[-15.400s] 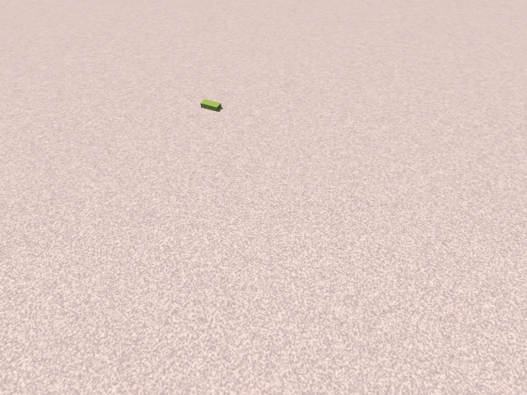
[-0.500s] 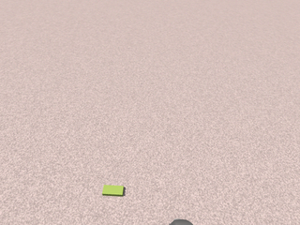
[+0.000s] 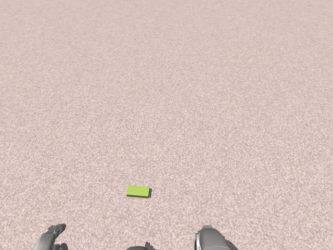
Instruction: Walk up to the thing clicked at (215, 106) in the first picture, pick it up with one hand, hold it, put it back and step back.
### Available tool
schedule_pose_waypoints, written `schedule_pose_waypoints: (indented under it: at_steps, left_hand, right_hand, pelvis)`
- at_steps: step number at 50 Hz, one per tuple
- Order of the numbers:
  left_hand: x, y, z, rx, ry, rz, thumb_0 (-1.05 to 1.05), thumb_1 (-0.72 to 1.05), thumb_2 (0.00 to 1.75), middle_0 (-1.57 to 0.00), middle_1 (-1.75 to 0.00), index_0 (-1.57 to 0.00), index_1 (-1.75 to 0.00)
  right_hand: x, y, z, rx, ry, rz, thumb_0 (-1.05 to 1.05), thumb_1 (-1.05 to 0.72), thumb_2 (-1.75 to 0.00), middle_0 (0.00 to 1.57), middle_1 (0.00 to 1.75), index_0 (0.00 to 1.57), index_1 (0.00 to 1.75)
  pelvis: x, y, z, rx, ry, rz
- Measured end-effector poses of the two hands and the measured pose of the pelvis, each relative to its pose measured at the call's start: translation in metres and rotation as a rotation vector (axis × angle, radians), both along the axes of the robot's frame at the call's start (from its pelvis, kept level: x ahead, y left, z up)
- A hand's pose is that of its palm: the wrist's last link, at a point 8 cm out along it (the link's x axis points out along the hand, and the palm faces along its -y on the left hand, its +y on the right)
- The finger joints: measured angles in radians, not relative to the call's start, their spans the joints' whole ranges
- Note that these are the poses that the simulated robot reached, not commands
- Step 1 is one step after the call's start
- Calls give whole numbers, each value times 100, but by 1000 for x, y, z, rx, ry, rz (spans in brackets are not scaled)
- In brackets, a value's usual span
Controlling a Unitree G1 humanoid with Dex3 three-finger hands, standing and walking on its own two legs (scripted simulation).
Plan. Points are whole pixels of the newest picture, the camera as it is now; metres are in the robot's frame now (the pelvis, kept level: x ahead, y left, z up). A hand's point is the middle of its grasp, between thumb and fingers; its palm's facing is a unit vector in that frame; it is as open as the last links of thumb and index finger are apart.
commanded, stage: walk up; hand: left
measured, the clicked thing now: (138, 191) +0.51 +0.20 -0.72
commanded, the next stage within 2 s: stand in 1.18 s
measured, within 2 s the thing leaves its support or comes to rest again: neither
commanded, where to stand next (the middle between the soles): +0.11 -0.02 m, yaw -3 degrees
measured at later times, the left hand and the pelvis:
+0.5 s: hand out of the picture +0.04 +0.23 -0.13, palm faces -0.07 -0.94 -0.33, open 7.4 cm; pelvis -0.04 -0.01 +0.02, yaw -3 degrees
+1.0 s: hand out of the picture +0.09 +0.25 -0.11, palm faces -0.08 -0.94 -0.33, open 7.4 cm; pelvis -0.02 +0.00 +0.04, yaw -4 degrees
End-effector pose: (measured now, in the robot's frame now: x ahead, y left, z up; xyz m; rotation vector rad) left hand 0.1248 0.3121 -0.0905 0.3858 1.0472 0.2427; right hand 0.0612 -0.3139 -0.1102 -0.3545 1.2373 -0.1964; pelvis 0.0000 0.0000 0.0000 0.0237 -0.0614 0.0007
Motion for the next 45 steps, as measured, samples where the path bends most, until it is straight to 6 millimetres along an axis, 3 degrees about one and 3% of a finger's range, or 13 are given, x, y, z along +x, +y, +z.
schedule_pose_waypoints:
  at_steps: [4,8,13,17,24,31,45]
  left_hand:
    - [-29,9,-1,-4,83,31,0,90,89,-20,-30,-20,-30]
    - [-61,9,-4,-14,155,30,1,90,89,-20,-30,-20,-30]
    - [-88,-6,-11,-17,209,4,1,90,89,-20,-30,-20,-30]
    - [-100,-23,-8,-47,202,-20,1,90,89,-20,-30,-20,-30]
    - [-88,-33,-1,-92,138,-33,1,90,89,-20,-30,-20,-30]
    - [-67,-30,10,-99,96,-44,1,90,89,-20,-30,-20,-30]
    - [-39,-19,17,-84,119,-44,1,90,89,-20,-30,-20,-30]
  right_hand:
    - [-25,-1,17,-34,24,-22,0,-90,-90,20,30,21,30]
    - [-34,-11,30,-64,13,-26,1,-90,-90,20,30,21,30]
    - [-35,-31,27,-82,-37,-24,0,-90,-90,20,30,21,30]
    - [-35,-29,26,-57,-58,-40,1,-90,-90,20,30,21,30]
    - [-39,-9,26,-4,-97,-39,0,-90,-90,20,30,21,30]
    - [-45,7,29,37,-75,-47,1,-90,-90,20,30,21,30]
    - [-36,8,39,15,-53,-92,1,-90,-90,20,30,21,30]
  pelvis:
    - [-11,-2,11,-32,8,2]
    - [-20,-6,17,-38,26,-19]
    - [-31,-14,11,-51,23,-54]
    - [-38,-16,16,-38,14,-56]
    - [-43,-10,23,-15,8,-51]
    - [-37,-7,33,-21,19,-55]
    - [-25,0,43,-21,22,-68]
